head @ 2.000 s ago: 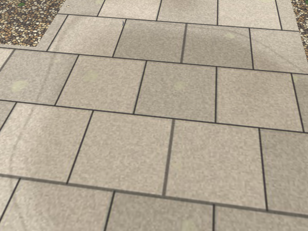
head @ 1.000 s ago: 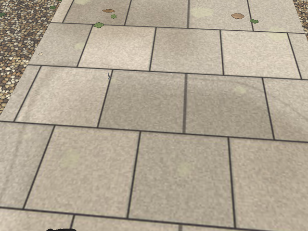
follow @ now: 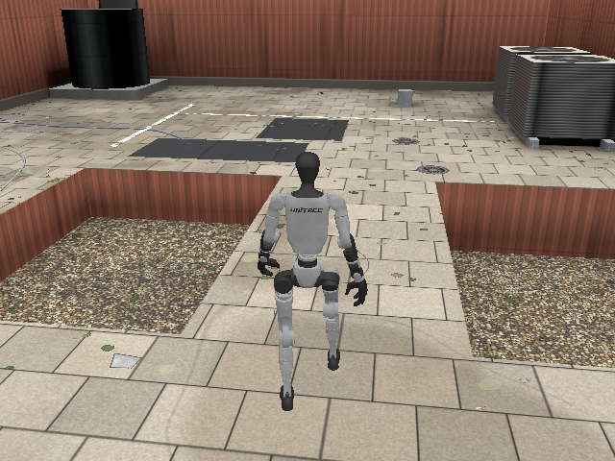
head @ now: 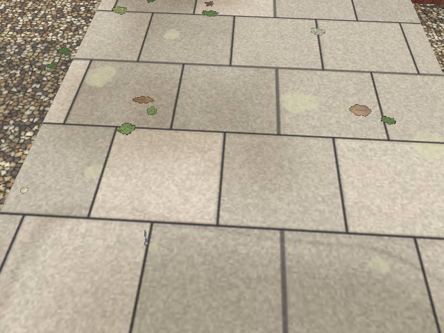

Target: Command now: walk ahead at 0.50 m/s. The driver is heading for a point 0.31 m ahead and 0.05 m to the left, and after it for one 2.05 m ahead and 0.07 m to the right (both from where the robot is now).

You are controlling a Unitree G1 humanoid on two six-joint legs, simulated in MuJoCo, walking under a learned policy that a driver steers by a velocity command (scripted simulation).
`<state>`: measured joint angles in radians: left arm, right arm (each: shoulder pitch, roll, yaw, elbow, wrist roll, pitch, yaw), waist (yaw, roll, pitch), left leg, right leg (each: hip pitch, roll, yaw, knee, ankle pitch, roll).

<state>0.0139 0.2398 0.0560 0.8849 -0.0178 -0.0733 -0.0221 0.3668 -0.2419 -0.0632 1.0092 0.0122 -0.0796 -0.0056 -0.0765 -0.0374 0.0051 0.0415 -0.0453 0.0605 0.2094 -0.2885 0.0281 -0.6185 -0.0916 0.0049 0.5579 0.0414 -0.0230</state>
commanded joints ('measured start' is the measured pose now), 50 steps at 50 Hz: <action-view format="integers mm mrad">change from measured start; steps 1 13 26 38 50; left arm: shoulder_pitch -97 155 372 263 9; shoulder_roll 90 88 162 89 33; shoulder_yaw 15 29 49 46 25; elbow -88 25 110 77 -39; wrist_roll -5 35 0 -25 0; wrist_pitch -24 -47 -6 -5 34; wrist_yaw -16 8 38 36 -9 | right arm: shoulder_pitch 30 -49 -408 -165 -92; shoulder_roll -176 -61 -20 -61 -146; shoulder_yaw -40 -32 -5 -31 -55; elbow -15 -82 -241 -137 -89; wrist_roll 6 27 2 -27 -21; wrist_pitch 9 32 28 -23 -20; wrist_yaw -10 -11 44 21 -30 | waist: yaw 29 64 145 55 36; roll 118 -60 17 146 70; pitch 66 -6 128 -62 97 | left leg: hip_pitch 31 -652 -781 -129 -98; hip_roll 318 203 141 335 325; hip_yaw -130 -162 -35 -212 132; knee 15 952 419 12 -88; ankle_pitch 415 36 234 222 324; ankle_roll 143 26 36 150 122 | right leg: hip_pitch -7 433 687 23 -88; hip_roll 17 -180 -209 -74 -48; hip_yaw -9 97 -135 77 -11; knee -47 -423 -394 669 199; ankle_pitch -84 -165 113 -358 -6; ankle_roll -33 -150 -153 -24 -16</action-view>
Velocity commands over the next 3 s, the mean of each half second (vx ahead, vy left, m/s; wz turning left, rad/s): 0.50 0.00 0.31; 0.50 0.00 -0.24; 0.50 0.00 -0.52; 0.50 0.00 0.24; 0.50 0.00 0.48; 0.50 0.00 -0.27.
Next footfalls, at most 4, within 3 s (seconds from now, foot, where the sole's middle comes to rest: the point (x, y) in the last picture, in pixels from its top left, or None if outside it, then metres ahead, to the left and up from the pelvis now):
0.08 right None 0.23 -0.14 -0.78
0.62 left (163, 332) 0.50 0.16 -0.78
1.16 right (232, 233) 0.82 -0.07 -0.78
1.70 left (195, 156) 1.17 0.04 -0.78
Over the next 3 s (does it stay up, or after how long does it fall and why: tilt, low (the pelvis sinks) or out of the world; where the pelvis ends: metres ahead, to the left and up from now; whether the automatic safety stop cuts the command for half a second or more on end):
stays up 1.67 0.02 0.00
